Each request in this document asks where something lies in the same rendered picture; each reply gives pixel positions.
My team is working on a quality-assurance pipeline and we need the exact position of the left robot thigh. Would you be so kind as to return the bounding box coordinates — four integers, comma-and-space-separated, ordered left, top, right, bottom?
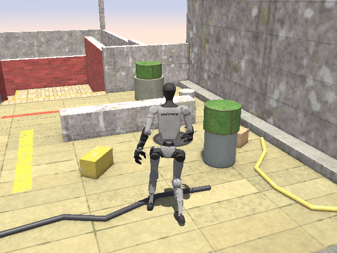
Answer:
150, 146, 161, 181

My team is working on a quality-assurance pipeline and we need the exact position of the robot right foot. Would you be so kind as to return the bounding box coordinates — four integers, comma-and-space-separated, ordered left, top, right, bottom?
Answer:
174, 211, 185, 223

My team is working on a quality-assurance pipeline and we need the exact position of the left robot forearm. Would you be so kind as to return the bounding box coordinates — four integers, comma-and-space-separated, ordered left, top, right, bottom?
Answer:
136, 127, 148, 152

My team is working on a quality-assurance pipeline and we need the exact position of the right robot hand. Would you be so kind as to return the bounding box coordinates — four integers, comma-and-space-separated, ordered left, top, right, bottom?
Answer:
181, 133, 193, 142

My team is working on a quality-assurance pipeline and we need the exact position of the left robot hand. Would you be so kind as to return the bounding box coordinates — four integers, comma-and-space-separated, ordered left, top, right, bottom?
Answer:
134, 150, 146, 164

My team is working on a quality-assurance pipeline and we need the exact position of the robot right upper arm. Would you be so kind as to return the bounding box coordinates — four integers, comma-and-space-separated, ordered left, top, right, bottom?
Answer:
180, 105, 193, 133

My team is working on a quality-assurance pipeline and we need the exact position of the right robot forearm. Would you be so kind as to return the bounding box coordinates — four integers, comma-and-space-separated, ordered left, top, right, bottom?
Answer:
187, 126, 194, 138

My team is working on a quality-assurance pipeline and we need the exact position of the robot left upper arm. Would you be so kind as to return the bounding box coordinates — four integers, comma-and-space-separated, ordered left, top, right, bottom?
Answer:
144, 105, 158, 135

